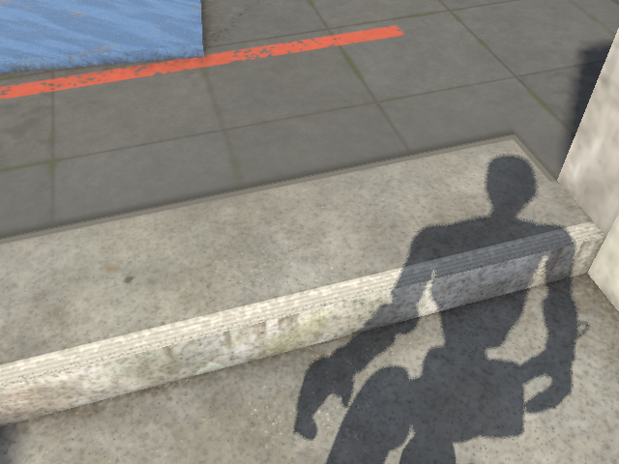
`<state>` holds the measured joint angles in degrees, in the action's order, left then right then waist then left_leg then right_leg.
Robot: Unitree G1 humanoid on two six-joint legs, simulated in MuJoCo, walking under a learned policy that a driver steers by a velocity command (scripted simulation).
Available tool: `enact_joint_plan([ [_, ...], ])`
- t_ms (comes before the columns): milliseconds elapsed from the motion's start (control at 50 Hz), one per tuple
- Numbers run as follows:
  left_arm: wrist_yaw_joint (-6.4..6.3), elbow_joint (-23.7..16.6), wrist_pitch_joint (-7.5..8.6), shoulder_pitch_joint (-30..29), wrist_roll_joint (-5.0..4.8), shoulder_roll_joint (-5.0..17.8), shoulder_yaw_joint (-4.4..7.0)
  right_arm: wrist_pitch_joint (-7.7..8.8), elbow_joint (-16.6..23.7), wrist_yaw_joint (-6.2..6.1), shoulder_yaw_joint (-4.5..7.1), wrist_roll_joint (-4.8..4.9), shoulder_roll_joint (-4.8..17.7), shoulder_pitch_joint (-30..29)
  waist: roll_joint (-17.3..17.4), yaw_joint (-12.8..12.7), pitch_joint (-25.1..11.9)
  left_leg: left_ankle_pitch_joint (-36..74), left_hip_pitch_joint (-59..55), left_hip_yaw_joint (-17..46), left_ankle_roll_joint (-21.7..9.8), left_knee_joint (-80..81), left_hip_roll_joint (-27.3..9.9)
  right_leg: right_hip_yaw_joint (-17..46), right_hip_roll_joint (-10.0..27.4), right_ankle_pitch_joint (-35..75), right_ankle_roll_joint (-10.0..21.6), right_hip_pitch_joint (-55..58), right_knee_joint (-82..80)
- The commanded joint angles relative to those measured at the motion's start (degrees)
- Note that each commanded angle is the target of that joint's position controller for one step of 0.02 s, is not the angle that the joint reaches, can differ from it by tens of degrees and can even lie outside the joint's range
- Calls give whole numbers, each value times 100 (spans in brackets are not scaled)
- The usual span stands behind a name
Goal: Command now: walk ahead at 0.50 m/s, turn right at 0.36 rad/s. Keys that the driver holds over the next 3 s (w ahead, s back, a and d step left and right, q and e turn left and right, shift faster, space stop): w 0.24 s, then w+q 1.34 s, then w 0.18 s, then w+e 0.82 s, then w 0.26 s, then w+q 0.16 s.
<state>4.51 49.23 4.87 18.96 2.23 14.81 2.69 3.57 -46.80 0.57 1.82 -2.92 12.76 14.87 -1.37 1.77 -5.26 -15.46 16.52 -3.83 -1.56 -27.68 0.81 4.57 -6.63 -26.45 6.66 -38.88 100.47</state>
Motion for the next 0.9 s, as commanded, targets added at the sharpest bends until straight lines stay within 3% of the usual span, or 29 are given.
enact_joint_plan([
  [20,-145,-928,-222,-886,67,-735,-377,-103,-593,160,-317,-64,-792,466,407,-204,561,1056,-808,1653,-1505,1670,-2003,391,901,-358,606,-3302,1299],
  [40,-173,-1081,-298,-1076,14,-877,-480,-50,-614,138,-287,-156,-684,99,296,-342,596,226,-208,1202,-1360,1899,-1649,213,1034,-174,648,-3256,654],
  [60,-411,-1897,-317,-2261,-121,-907,-427,297,-930,5,-86,80,84,1162,278,-124,1331,-63,423,987,-990,2228,-1501,-443,395,-171,137,-3049,1472],
  [120,-613,-2396,-343,-2332,-152,-789,-526,513,-1220,-57,-83,250,460,964,515,-635,1521,-79,672,581,-809,2824,-1400,-597,923,72,-93,-3271,453],
  [140,-318,-2013,-456,-2089,-149,-485,-723,361,-1047,99,-199,-605,5,1064,499,-235,-520,-222,-567,650,-850,2130,-1294,-232,1239,1297,454,-3434,-491],
  [160,-402,-2549,-393,-2510,-42,-724,-573,325,-1270,-90,-91,344,313,1339,634,-437,1046,851,241,337,-1008,3123,-1125,-1223,1137,589,55,-2487,-768],
  [180,-98,-2461,-588,-3427,-54,-672,-898,186,-1207,224,-236,-477,72,1370,117,-200,-163,239,816,607,-891,3129,-1380,-592,1276,715,497,-1588,-1780],
  [200,-233,-2424,-455,-2356,-85,-821,-625,208,-1088,-82,-39,442,439,1339,443,-426,697,2074,294,3,-995,3414,-1137,-1560,1106,570,209,-577,-2310],
  [220,-300,-2150,-412,-2200,-115,-693,-629,259,-1145,-150,-71,575,584,1649,271,-308,443,4323,169,14,-1001,2976,-1237,-1896,827,415,176,212,-2572],
  [260,-408,-1811,-314,-1267,-258,-458,-448,258,-1221,-192,35,400,1024,1962,837,-688,-350,8359,-1487,20,-790,1000,-1507,-1880,270,-54,210,920,-3470],
  [280,-454,-1599,-255,-399,-216,-311,-332,227,-1180,-126,138,321,1216,1879,1425,-1138,-1053,8791,-1721,38,-569,-441,-1593,-1267,248,5,362,1919,-4021],
  [300,-243,-1158,-400,303,-88,194,-346,408,-1058,611,-45,-655,710,1704,1141,-1562,-1946,6739,1065,813,-694,-1809,-1355,1078,1187,1328,918,4678,-5152],
  [320,-443,-967,-274,1177,-3,1280,273,417,-528,351,226,509,581,1641,-880,-1452,-2306,563,1465,261,-134,-4874,217,4039,2868,1133,1350,4816,-6966],
  [340,-198,-224,-213,2138,308,1113,-6,317,-899,730,141,28,420,1640,-581,-1578,-1411,1288,2954,2374,-480,-7075,376,4813,2575,-315,1132,3842,-7653],
  [360,-145,90,-40,1365,88,875,40,381,-670,714,150,-30,97,1207,-627,-995,28,1227,3764,2114,-523,-7966,204,3671,2464,-1213,1004,2690,-7601],
  [400,-150,220,142,-276,-74,-309,-261,300,-280,380,-35,-125,-189,620,273,-247,-93,1066,3866,1754,-840,-8699,-39,2354,2488,-23,1137,1815,-7387],
  [420,-149,298,144,-755,66,-899,-417,187,-319,332,-138,-41,-323,695,453,91,-269,1427,3817,1708,-1014,-8715,-290,2006,2524,502,955,1528,-7526],
  [440,-166,355,149,-967,136,-1129,-513,74,-287,309,-170,-43,-383,689,473,347,-85,1538,3827,1637,-1050,-8333,-477,1621,2510,830,688,1242,-7739],
  [500,-368,360,267,-1163,216,-808,-381,105,-156,435,-124,49,-310,110,109,466,199,1201,3418,1257,-870,-6954,-719,-132,2032,1682,249,1076,-8448],
  [560,-493,376,379,-758,349,-348,-321,296,49,587,14,10,129,-744,-112,67,98,1911,3271,960,-612,-5410,-714,-1237,1634,2765,164,1654,-8670],
  [600,-444,508,334,-205,387,-41,-267,279,150,641,22,75,61,-1222,-76,-198,149,2001,3180,665,-339,-3711,-736,-1636,1732,3500,160,2612,-8854],
  [640,-273,740,281,425,294,221,-200,112,169,651,-32,102,-194,-1431,-256,-322,359,1685,2417,256,-222,-2988,-595,-1833,1895,4272,368,2834,-9001],
  [680,-150,823,346,588,282,320,-159,-68,292,583,-16,76,-169,-1660,-217,-303,632,1546,2640,295,-252,-2487,-548,-1705,2259,4909,491,3570,-9014],
  [740,-191,859,388,550,189,370,-75,-133,394,430,72,40,-19,-1668,-308,-143,585,864,2716,221,-313,-2021,-341,-1792,2503,6387,428,4800,-8548],
  [800,-321,755,210,526,207,668,89,-111,360,323,163,88,100,-1358,-477,-1,489,326,1888,-179,-215,-1388,113,-2010,2508,7908,355,5116,-7698],
  [840,-291,692,24,354,213,858,181,14,89,175,327,220,431,-529,-463,329,282,1312,156,-392,-453,16,610,-2128,2238,8166,208,4443,-6505],
  [860,-147,854,-13,698,403,631,128,33,-155,-25,467,107,643,287,-301,492,-217,1855,-1666,-20,-860,-458,583,-2007,2113,7080,-49,3069,-5261],
  [880,43,654,16,1087,609,-58,-94,14,-559,-193,617,76,1181,1540,857,485,-1332,4415,-4437,1598,-2076,-1175,-428,-1890,1518,2964,-720,880,-3386],
  [900,221,298,58,468,280,-95,-137,15,-1030,-78,564,-45,1158,2651,985,951,-1606,4143,-5284,3853,-2687,409,-1620,-970,406,-705,-946,-455,-1805],
])
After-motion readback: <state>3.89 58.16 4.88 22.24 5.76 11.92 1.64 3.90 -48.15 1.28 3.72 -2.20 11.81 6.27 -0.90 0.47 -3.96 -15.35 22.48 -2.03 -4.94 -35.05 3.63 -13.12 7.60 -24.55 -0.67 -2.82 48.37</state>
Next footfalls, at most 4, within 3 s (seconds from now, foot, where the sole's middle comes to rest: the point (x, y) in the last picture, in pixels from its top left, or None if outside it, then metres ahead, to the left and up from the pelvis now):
0.28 right None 0.36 -0.14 -0.64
0.84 left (266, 418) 0.59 0.10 -0.64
1.22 right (322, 246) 0.93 -0.02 -0.51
1.78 left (166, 230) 1.00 0.34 -0.51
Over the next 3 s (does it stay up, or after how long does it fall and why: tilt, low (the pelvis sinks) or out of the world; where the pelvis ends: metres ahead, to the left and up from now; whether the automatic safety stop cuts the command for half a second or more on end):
stays up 1.53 0.49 0.27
